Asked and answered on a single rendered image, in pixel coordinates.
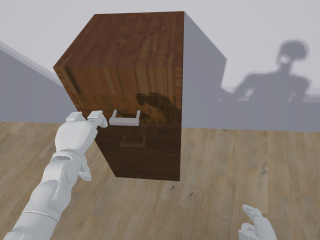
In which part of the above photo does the drawer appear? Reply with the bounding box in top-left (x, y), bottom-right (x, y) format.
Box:
top-left (75, 94), bottom-right (176, 126)

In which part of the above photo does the robot right hand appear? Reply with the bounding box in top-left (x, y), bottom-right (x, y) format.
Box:
top-left (238, 204), bottom-right (277, 240)

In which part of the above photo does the robot left hand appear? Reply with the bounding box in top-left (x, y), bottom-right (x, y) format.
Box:
top-left (55, 110), bottom-right (108, 182)

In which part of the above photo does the handle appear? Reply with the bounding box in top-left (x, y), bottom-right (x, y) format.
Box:
top-left (109, 110), bottom-right (141, 126)
top-left (119, 142), bottom-right (145, 151)

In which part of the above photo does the left robot forearm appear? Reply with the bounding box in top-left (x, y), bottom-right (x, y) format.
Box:
top-left (3, 151), bottom-right (83, 240)

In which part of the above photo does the cabinet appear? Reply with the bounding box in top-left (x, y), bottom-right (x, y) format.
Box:
top-left (53, 11), bottom-right (185, 181)

